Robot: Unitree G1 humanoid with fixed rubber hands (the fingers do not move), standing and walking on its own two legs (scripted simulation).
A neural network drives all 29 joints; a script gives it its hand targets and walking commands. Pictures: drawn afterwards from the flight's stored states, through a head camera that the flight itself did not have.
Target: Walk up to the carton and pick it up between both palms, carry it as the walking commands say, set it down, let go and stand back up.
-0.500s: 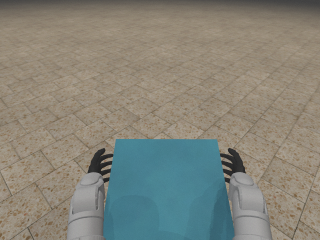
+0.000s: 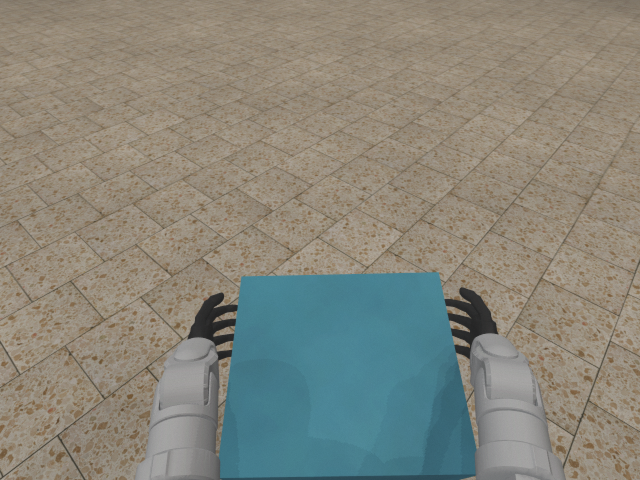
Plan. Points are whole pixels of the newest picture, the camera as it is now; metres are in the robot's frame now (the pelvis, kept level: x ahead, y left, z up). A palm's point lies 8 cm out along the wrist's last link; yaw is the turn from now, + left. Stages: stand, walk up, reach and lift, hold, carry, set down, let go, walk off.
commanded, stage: set down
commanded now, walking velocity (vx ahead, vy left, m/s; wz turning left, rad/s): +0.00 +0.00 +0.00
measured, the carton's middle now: (341, 386) +0.30 -0.01 -0.09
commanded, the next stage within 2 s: none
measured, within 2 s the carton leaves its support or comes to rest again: neither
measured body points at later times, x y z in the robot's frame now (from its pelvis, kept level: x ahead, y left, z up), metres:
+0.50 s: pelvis -0.02 -0.02 -0.03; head +0.09 -0.01 +0.40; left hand +0.32 +0.19 -0.07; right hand +0.34 -0.19 -0.07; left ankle +0.03 +0.10 -0.74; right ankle +0.02 -0.11 -0.74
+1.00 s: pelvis -0.05 -0.01 -0.09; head +0.15 +0.00 +0.31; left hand +0.36 +0.19 -0.16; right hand +0.37 -0.19 -0.16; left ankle +0.03 +0.10 -0.74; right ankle +0.02 -0.11 -0.74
